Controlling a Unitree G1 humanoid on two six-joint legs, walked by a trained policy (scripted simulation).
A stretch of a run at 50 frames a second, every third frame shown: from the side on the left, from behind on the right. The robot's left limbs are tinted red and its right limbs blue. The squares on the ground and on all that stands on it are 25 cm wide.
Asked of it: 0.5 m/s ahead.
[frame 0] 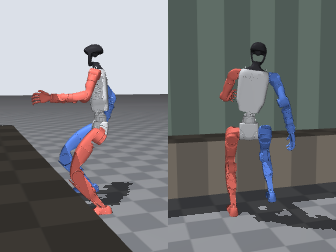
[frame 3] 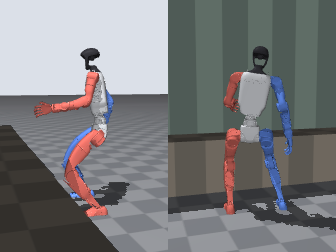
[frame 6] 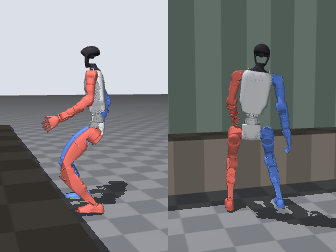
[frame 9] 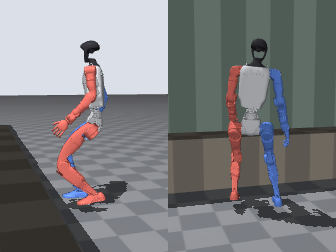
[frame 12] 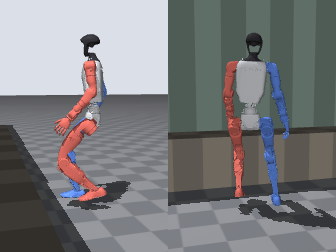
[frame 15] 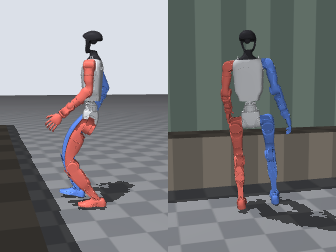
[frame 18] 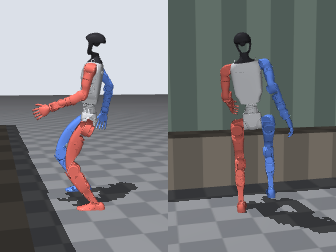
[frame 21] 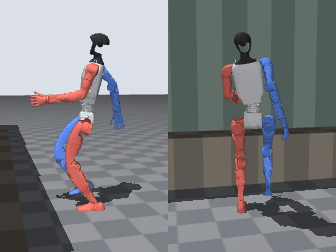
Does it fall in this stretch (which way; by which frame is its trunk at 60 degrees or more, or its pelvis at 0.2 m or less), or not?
no
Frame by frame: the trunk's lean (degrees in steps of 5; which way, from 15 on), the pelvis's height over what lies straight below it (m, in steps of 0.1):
0: 10, 0.7
3: 15 forward and to its right, 0.7
6: 10, 0.7
9: 10, 0.7
12: 5, 0.7
15: 0, 0.7
18: 10, 0.7
21: 15 backward and to its left, 0.7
